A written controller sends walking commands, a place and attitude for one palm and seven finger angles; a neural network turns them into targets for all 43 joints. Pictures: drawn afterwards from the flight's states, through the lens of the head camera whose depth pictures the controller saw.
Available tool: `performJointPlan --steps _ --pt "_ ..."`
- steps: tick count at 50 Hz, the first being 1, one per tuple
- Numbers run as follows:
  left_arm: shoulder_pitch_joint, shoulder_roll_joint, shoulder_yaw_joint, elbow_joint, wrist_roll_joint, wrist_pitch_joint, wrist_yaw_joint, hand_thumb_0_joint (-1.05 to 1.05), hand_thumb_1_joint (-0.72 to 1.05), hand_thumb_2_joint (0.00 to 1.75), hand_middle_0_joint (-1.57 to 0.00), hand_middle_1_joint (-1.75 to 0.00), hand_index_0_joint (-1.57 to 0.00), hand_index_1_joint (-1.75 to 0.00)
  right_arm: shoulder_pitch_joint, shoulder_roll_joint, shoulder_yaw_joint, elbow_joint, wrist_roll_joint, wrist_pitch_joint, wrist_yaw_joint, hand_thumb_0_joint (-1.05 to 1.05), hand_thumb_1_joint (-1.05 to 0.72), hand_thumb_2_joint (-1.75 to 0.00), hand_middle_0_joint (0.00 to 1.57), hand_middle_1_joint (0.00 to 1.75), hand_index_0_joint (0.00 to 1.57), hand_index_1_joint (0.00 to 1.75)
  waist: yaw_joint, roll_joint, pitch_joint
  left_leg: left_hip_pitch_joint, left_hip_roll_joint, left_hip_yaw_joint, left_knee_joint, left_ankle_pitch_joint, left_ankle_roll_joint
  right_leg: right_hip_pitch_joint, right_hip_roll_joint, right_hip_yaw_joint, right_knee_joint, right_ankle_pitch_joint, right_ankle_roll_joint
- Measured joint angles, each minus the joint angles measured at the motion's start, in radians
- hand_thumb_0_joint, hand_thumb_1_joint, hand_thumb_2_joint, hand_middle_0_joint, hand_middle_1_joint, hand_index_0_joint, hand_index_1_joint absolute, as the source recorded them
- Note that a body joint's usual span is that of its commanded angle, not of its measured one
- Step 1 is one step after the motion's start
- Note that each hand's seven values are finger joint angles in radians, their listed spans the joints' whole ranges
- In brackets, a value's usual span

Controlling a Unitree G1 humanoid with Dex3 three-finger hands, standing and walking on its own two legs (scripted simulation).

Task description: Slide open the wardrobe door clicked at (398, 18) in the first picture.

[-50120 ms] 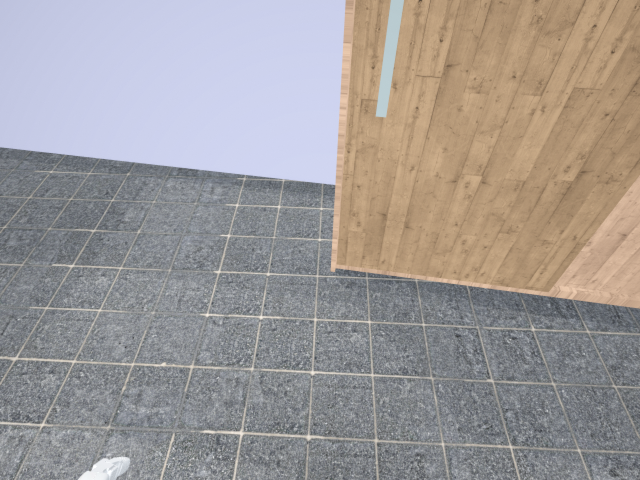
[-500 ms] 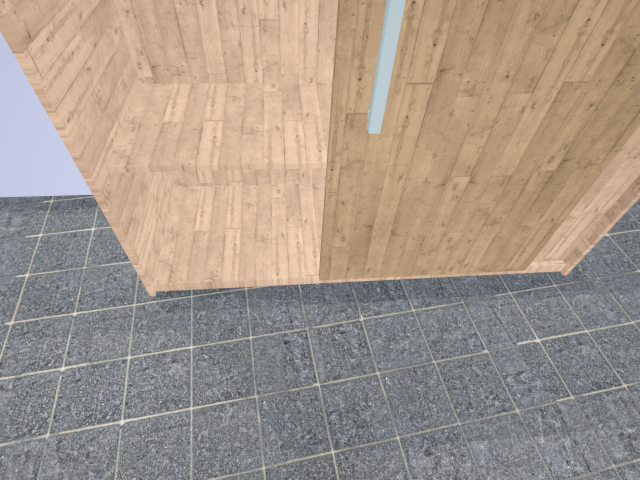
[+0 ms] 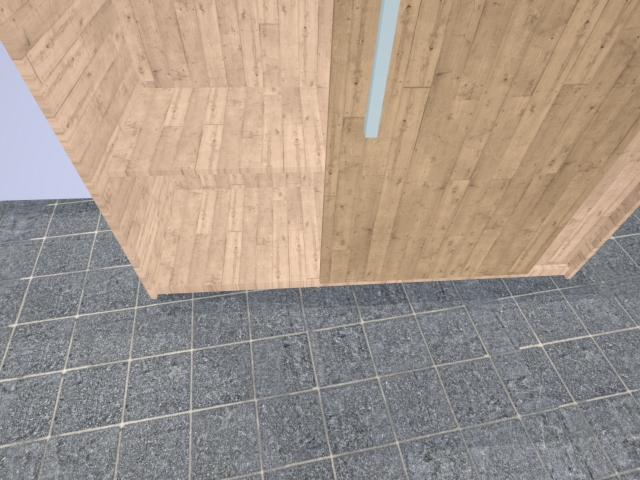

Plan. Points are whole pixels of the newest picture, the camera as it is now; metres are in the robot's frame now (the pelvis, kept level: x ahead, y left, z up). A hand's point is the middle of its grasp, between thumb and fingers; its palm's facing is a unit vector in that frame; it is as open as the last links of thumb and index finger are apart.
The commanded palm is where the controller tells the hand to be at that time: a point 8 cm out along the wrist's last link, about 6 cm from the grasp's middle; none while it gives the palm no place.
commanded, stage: look to check the result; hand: left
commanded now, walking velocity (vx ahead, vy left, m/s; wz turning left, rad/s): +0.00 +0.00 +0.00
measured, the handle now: (377, 67) +0.84 -0.07 +0.10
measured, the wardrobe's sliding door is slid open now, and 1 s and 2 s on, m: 0.60 0.60 0.60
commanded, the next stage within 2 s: stand and wait in 0.76 s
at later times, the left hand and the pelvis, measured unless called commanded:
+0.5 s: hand out of the picture +0.08 +0.22 -0.16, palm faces -0.03 -0.95 -0.31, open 7.4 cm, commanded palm none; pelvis +0.01 -0.02 +0.00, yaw +0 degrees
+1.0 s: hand out of the picture +0.09 +0.21 -0.16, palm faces -0.04 -0.95 -0.31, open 7.4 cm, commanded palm none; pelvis +0.01 -0.02 +0.00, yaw -1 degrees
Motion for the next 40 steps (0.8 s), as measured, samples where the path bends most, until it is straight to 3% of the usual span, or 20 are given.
performJointPlan --steps 40 --pt "-0.002 -0.007 -0.003 0.005 -0.002 -0.006 0.003 0.0 0.9 0.9 -0.2 -0.3 -0.2 -0.3 0.007 0.004 0.006 0.01 -0.001 0.006 -0.003 0.01 -0.9 -0.9 0.21 0.3 0.2 0.3 -0.003 0.005 -0.002 0.025 0.037 -0.003 -0.019 -0.003 -0.037 0.025 0.039 -0.002 -0.026 -0.004 -0.034"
